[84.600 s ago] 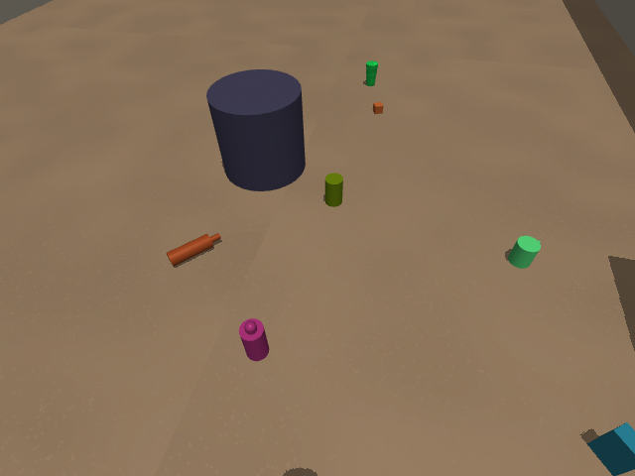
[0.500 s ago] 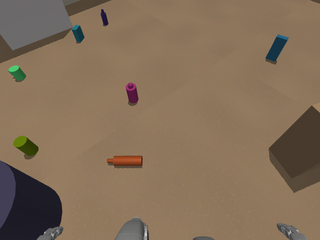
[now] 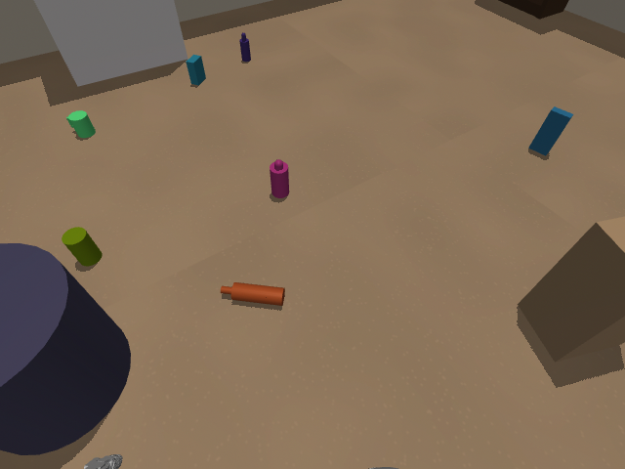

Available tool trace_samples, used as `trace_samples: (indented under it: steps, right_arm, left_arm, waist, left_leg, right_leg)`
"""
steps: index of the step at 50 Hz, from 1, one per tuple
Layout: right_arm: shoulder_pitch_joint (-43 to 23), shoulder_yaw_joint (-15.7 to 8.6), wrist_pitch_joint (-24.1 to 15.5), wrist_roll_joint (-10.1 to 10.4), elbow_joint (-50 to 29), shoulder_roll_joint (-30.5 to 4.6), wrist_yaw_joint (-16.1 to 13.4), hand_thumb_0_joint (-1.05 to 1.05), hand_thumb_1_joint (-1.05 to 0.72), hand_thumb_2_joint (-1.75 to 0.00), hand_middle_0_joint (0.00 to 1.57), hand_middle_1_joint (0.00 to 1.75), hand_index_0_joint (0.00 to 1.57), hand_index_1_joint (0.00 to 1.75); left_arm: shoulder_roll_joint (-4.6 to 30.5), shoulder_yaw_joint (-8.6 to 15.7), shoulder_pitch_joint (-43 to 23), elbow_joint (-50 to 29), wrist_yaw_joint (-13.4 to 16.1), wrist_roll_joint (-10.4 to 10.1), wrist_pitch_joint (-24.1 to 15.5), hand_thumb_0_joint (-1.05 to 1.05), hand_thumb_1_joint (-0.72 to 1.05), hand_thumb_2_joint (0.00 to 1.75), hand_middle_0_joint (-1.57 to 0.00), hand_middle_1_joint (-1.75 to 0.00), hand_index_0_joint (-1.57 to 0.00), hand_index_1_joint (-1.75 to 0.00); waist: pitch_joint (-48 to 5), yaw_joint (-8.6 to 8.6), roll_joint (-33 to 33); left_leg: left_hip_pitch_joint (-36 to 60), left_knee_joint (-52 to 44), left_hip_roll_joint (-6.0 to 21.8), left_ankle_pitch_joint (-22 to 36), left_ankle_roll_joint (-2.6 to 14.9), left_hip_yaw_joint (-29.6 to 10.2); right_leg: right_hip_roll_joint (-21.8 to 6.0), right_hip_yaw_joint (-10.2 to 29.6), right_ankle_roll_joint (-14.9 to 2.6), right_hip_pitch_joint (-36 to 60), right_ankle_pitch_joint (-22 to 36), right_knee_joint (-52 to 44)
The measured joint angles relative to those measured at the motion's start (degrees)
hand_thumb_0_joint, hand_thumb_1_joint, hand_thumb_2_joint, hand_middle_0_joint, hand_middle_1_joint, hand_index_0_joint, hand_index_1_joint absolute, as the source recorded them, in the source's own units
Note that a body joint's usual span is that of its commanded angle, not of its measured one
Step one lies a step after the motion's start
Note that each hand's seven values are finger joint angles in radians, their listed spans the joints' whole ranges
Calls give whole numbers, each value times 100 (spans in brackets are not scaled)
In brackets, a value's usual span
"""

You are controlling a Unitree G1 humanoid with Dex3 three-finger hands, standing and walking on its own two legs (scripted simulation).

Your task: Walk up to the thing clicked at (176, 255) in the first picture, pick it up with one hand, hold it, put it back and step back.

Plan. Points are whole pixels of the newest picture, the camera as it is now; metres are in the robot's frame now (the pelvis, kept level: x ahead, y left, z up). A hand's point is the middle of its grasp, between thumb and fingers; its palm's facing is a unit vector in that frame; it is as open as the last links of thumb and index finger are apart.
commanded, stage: walk up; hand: left
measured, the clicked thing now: (252, 293) +0.75 +0.24 -0.73
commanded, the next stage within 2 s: stand in 0.94 s
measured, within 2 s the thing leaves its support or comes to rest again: neither
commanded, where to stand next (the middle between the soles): +0.36 -0.01 m, yaw +0 degrees
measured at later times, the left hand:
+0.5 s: hand out of the picture +0.05 +0.27 -0.14, palm faces +0.01 -0.93 -0.36, open 7.4 cm
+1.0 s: hand out of the picture +0.10 +0.25 -0.14, palm faces -0.02 -0.94 -0.34, open 7.3 cm
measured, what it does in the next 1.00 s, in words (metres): steps on the spot: right foot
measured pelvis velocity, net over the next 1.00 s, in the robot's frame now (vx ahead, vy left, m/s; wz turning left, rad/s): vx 0.00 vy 0.00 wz -0.02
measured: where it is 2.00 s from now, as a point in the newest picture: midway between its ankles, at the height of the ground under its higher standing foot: outside the picture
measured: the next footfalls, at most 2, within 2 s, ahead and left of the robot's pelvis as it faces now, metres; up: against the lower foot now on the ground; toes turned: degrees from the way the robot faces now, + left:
right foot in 0.04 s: +0.02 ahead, -0.13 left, +0.00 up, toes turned +2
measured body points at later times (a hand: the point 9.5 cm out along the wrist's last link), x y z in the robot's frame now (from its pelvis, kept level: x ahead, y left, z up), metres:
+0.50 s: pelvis -0.02 +0.00 +0.01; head -0.02 +0.00 +0.46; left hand +0.05 +0.32 -0.11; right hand +0.05 -0.29 -0.12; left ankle -0.01 +0.13 -0.73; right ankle -0.02 -0.13 -0.73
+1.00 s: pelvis +0.00 +0.00 +0.02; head +0.01 +0.00 +0.47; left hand +0.10 +0.30 -0.11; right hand +0.09 -0.30 -0.11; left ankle -0.01 +0.13 -0.73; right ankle -0.02 -0.13 -0.73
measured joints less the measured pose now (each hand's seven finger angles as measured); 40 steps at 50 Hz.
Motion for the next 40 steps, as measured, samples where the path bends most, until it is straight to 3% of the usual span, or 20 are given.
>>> trace_samples:
  steps: [2,4,6,8,12,15,19,22,40]
  right_arm:
    - [-57,-5,17,5,-45,-38,24,1,-90,-90,20,30,21,30]
    - [-182,-31,61,58,-49,-125,25,1,-90,-90,20,30,21,30]
    - [-204,-59,104,100,-8,-142,15,1,-90,-90,20,30,21,30]
    - [-184,-82,103,147,49,-193,40,1,-90,-90,20,30,21,30]
    - [-68,-125,44,139,198,-263,96,1,-90,-90,20,30,21,30]
    - [-23,-153,-27,80,345,-160,104,1,-90,-90,20,30,21,30]
    - [-1,-68,-41,63,461,22,159,1,-90,-90,20,30,21,30]
    - [-38,-7,-45,91,526,136,172,1,-90,-90,20,30,21,30]
    - [-578,-27,-61,166,854,56,105,1,-90,-90,20,30,21,30]
  left_arm:
    - [19,1,155,144,-8,12,-101,0,91,90,-21,-30,-20,-30]
    - [-76,2,208,360,38,71,-209,0,91,90,-21,-30,-20,-30]
    - [-124,-53,309,487,32,105,-262,1,91,90,-21,-30,-20,-30]
    - [-183,-94,369,571,31,108,-303,1,91,90,-21,-30,-21,-30]
    - [-215,-128,371,618,4,119,-361,1,91,90,-21,-30,-21,-30]
    - [-131,-141,278,637,7,58,-320,1,91,90,-21,-30,-21,-30]
    - [-29,-143,206,777,16,-23,-323,1,91,90,-21,-30,-21,-30]
    - [25,-142,134,880,29,-40,-390,1,91,90,-21,-30,-20,-30]
    - [-185,-281,-451,1172,97,-58,-473,0,91,90,-21,-30,-20,-30]
  waist:
    - [-81,53,38]
    - [-17,42,305]
    - [-96,93,345]
    - [-162,129,361]
    - [-284,121,374]
    - [-243,133,153]
    - [-329,93,83]
    - [-344,63,77]
    - [-353,-26,218]
  left_leg:
    - [-136,174,82,-47,-65,53]
    - [-251,474,239,-201,-55,-104]
    - [-363,825,68,-815,-14,-279]
    - [-382,1055,-74,-1000,7,-319]
    - [-106,488,-88,-879,29,-152]
    - [201,-230,-249,146,28,3]
    - [283,-356,-196,148,57,48]
    - [368,-428,-124,155,1,37]
    - [691,-948,-55,292,-57,-1]
  right_leg:
    - [-86,-60,-13,565,354,-1156]
    - [99,-151,16,716,935,-1482]
    - [97,-125,-15,647,947,-1416]
    - [27,-95,-16,635,976,-1443]
    - [-129,-154,75,574,1015,-1475]
    - [-344,-69,165,532,946,-1315]
    - [-264,6,26,601,710,-1420]
    - [-219,-21,120,780,1219,-1770]
    - [-175,-64,136,1143,1335,-2358]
